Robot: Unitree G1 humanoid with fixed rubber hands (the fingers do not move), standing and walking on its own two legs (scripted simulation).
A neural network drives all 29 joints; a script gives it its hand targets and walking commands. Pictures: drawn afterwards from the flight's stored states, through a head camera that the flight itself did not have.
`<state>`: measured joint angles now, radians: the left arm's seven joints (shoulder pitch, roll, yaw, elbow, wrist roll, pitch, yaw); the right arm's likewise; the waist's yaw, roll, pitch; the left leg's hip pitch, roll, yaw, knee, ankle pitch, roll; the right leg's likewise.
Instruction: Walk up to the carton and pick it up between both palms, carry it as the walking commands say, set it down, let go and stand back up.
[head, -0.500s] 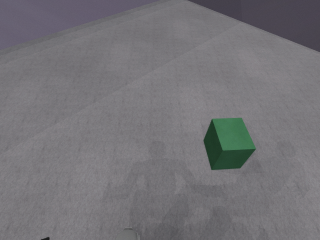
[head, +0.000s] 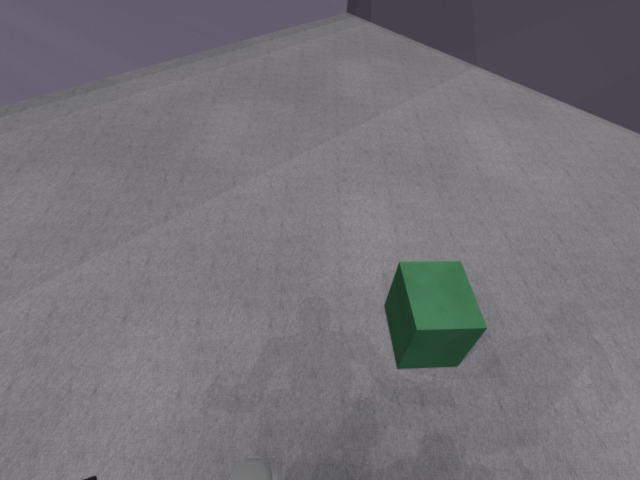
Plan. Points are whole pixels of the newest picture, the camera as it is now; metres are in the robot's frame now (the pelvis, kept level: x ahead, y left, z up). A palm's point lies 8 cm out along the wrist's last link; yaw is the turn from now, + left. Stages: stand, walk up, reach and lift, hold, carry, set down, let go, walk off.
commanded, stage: walk up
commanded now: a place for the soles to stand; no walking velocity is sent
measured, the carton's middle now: (428, 315) +0.71 -0.38 -0.59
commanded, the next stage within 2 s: none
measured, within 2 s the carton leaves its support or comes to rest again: neither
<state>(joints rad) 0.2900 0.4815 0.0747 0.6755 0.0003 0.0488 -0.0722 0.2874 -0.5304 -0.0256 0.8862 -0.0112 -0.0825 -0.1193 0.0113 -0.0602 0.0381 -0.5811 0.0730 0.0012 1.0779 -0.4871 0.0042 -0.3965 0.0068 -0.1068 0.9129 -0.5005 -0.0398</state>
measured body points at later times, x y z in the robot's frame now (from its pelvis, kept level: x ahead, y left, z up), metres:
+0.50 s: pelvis +0.05 -0.12 -0.01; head +0.07 -0.10 +0.44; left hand +0.17 +0.21 -0.10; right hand +0.10 -0.50 -0.08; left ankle +0.06 +0.04 -0.63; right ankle +0.08 -0.20 -0.69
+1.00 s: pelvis +0.05 -0.22 -0.02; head +0.07 -0.19 +0.43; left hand +0.18 +0.11 -0.12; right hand +0.11 -0.61 -0.07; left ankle +0.13 -0.04 -0.66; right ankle +0.09 -0.36 -0.69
